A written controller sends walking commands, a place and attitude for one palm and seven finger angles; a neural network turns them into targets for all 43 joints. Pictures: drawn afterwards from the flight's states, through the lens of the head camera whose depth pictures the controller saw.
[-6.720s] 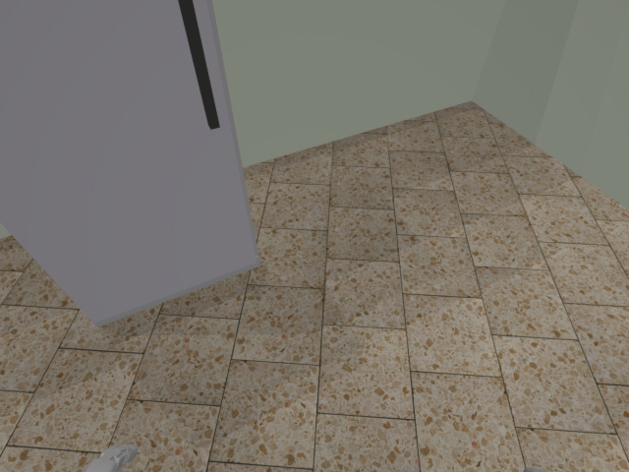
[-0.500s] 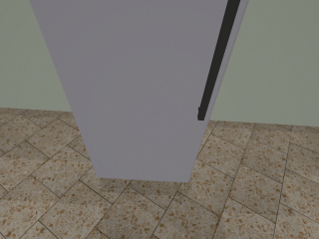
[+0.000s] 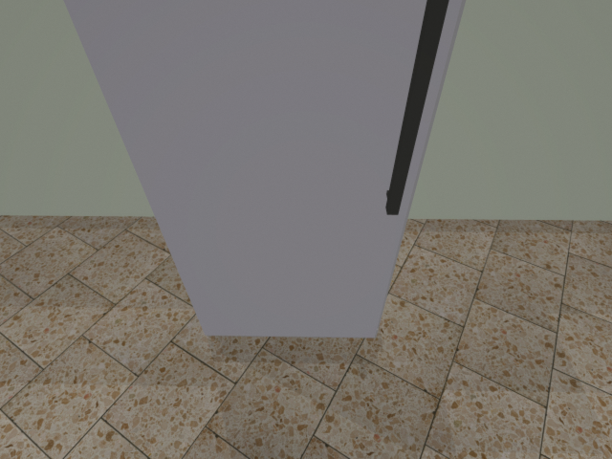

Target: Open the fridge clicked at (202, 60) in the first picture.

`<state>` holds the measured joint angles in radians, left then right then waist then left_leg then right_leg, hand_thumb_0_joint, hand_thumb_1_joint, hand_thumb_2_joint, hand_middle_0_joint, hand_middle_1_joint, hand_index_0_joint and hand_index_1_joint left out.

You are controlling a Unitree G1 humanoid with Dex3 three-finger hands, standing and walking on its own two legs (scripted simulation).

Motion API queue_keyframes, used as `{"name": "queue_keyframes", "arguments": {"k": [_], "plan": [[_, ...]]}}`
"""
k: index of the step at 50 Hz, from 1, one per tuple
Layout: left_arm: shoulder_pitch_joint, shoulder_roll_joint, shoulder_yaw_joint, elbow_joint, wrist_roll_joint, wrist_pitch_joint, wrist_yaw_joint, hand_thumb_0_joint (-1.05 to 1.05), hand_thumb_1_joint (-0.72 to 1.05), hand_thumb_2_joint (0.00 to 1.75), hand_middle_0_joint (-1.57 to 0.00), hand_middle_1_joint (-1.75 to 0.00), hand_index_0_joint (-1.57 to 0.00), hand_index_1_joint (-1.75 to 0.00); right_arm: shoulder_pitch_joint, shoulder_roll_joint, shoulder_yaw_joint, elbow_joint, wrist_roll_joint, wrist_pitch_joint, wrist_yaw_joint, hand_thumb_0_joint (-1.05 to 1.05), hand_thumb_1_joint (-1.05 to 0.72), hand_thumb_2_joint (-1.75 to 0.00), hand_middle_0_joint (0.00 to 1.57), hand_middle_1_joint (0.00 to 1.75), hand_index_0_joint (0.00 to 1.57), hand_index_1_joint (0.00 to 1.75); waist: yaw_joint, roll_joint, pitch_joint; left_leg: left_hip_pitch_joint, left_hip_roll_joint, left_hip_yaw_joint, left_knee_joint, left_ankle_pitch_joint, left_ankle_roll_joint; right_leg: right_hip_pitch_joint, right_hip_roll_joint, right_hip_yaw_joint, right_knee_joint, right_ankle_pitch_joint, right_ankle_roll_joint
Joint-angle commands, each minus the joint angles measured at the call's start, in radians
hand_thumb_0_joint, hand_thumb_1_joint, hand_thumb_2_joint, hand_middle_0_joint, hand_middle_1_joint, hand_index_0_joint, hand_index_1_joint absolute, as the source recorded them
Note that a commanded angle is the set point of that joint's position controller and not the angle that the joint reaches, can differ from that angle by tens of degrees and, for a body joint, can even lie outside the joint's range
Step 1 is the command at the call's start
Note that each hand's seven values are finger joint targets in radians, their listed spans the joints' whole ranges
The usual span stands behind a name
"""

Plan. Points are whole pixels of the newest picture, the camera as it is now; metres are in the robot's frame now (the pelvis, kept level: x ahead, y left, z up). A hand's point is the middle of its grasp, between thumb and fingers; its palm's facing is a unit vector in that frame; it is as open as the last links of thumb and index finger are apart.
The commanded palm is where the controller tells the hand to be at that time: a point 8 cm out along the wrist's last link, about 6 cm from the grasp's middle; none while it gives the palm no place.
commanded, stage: look again from close up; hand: right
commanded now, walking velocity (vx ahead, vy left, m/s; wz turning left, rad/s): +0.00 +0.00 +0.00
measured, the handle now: (414, 90) +0.62 -0.14 +0.21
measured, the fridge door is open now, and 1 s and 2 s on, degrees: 0 0 0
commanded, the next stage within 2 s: shuffle to correct the standing spot in 1.34 s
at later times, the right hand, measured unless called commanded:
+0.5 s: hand out of the picture +0.00 -0.16 -0.17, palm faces +0.06 +0.99 -0.15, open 7.4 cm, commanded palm none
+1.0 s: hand out of the picture +0.03 -0.17 -0.17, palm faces +0.04 +0.98 -0.17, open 7.4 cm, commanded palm none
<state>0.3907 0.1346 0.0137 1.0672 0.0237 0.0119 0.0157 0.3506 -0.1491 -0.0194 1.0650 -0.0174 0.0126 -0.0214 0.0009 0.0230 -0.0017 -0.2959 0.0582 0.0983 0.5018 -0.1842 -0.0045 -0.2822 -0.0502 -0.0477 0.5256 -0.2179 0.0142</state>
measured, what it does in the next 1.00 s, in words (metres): stands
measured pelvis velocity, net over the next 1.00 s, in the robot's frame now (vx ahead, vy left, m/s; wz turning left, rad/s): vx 0.03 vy -0.01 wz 0.02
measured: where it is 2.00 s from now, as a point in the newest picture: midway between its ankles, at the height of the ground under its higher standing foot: outside the picture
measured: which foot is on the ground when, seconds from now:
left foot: down 0.00-1.00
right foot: down 0.00-1.00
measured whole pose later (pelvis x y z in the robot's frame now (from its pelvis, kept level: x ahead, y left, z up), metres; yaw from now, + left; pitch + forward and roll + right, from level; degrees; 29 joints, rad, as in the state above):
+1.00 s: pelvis +0.03 -0.01 +0.01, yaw +1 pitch -1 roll +0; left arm 0.31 0.12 0.01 1.10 0.02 -0.01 0.02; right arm 0.31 -0.13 -0.02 1.08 -0.02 -0.01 -0.03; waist -0.01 0.01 0.03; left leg -0.24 0.06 0.08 0.46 -0.20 -0.02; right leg -0.21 -0.04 -0.07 0.46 -0.24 0.01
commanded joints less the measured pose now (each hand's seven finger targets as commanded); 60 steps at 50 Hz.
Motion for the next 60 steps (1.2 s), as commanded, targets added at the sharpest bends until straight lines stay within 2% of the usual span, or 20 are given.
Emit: {"name": "queue_keyframes", "arguments": {"k": [1,8,19,22,24,29,32,34,41,47,53,60], "plan": [[0.039,0.088,0.012,-0.035,-0.004,-0.029,0.006,0.00,0.90,0.90,-0.20,-0.30,-0.20,-0.30,0.050,-0.084,-0.016,-0.043,-0.001,-0.022,-0.010,0.00,-0.90,-0.90,0.20,0.30,0.20,0.30,-0.010,-0.057,0.090,0.032,0.053,-0.100,-0.133,-0.222,0.026,-0.124,-0.045,0.091,-0.187,-0.227,-0.031],[0.037,0.084,0.013,-0.028,-0.006,-0.028,0.008,0.00,0.90,0.90,-0.20,-0.30,-0.20,-0.30,0.064,-0.065,-0.013,-0.031,-0.003,-0.022,-0.012,0.00,-0.90,-0.90,0.20,0.30,0.20,0.30,-0.013,-0.045,0.106,0.048,0.048,-0.092,-0.123,-0.189,0.022,-0.139,-0.049,0.100,-0.207,-0.245,-0.031],[0.025,0.066,0.013,-0.021,-0.008,-0.027,0.006,0.00,0.90,0.90,-0.20,-0.30,-0.20,-0.30,0.061,-0.059,-0.013,-0.029,-0.005,-0.028,-0.015,0.00,-0.90,-0.90,0.20,0.30,0.20,0.30,-0.002,0.001,0.105,0.010,0.059,-0.106,-0.144,-0.172,0.024,-0.075,-0.039,0.071,-0.169,-0.157,-0.029],[0.026,0.063,0.011,-0.020,-0.008,-0.031,0.006,0.00,0.90,0.90,-0.20,-0.30,-0.20,-0.30,0.057,-0.057,-0.015,-0.032,-0.004,-0.031,-0.015,0.00,-0.90,-0.90,0.20,0.30,0.20,0.30,0.000,-0.001,0.087,0.017,0.061,-0.106,-0.138,-0.140,0.025,-0.050,-0.039,0.064,-0.165,-0.112,-0.028],[0.019,0.067,0.009,-0.019,-0.009,-0.034,0.007,0.00,0.90,0.90,-0.20,-0.30,-0.20,-0.30,0.057,-0.058,-0.013,-0.029,-0.003,-0.033,-0.015,0.00,-0.90,-0.90,0.20,0.30,0.20,0.30,-0.001,-0.025,0.070,0.034,0.059,-0.103,-0.133,-0.106,0.026,-0.038,-0.045,0.065,-0.166,-0.083,-0.027],[0.003,0.068,0.008,-0.015,-0.010,-0.035,0.008,0.00,0.90,0.90,-0.20,-0.30,-0.20,-0.30,0.054,-0.061,-0.011,-0.024,-0.003,-0.033,-0.015,0.00,-0.90,-0.90,0.20,0.30,0.20,0.30,-0.005,-0.014,0.080,0.048,0.060,-0.099,-0.134,-0.077,0.025,-0.030,-0.045,0.058,-0.167,-0.055,-0.023],[-0.005,0.071,0.007,-0.012,-0.009,-0.036,0.008,0.00,0.90,0.90,-0.20,-0.30,-0.20,-0.30,0.052,-0.062,-0.011,-0.022,-0.002,-0.033,-0.015,0.00,-0.90,-0.90,0.20,0.30,0.20,0.30,-0.009,-0.041,0.078,0.056,0.060,-0.097,-0.131,-0.065,0.024,-0.029,-0.046,0.055,-0.173,-0.057,-0.022],[-0.007,0.070,0.008,-0.012,-0.010,-0.034,0.008,0.00,0.90,0.90,-0.20,-0.30,-0.20,-0.30,0.050,-0.061,-0.011,-0.022,-0.003,-0.032,-0.015,0.00,-0.90,-0.90,0.20,0.30,0.20,0.30,-0.008,-0.033,0.089,0.056,0.059,-0.095,-0.137,-0.069,0.024,-0.031,-0.046,0.055,-0.175,-0.058,-0.021],[-0.009,0.073,0.007,-0.004,-0.010,-0.037,0.009,0.00,0.90,0.90,-0.20,-0.30,-0.20,-0.30,0.043,-0.062,-0.011,-0.019,-0.001,-0.034,-0.015,0.00,-0.90,-0.90,0.20,0.30,0.20,0.30,-0.008,-0.021,0.058,0.081,0.058,-0.092,-0.126,-0.014,0.025,0.001,-0.051,0.052,-0.169,-0.001,-0.022],[-0.012,0.074,0.005,0.004,-0.010,-0.037,0.010,0.00,0.90,0.90,-0.20,-0.30,-0.20,-0.30,0.038,-0.062,-0.009,-0.015,0.000,-0.033,-0.016,0.00,-0.90,-0.90,0.20,0.30,0.20,0.30,-0.010,-0.030,0.073,0.085,0.056,-0.090,-0.126,-0.007,0.024,-0.001,-0.054,0.051,-0.181,-0.001,-0.022],[-0.008,0.070,0.005,0.009,-0.010,-0.036,0.010,0.00,0.90,0.90,-0.20,-0.30,-0.20,-0.30,0.035,-0.063,-0.009,-0.011,0.000,-0.033,-0.015,0.00,-0.90,-0.90,0.20,0.30,0.20,0.30,-0.008,-0.006,0.078,0.084,0.059,-0.090,-0.134,-0.015,0.024,0.007,-0.050,0.044,-0.178,0.000,-0.021],[-0.008,0.067,0.004,0.015,-0.010,-0.036,0.011,0.00,0.90,0.90,-0.20,-0.30,-0.20,-0.30,0.041,-0.061,-0.008,-0.008,-0.001,-0.035,-0.016,0.00,-0.90,-0.90,0.20,0.30,0.20,0.30,-0.008,-0.021,0.076,0.087,0.059,-0.091,-0.139,-0.001,0.025,0.022,-0.050,0.040,-0.175,0.020,-0.020]]}}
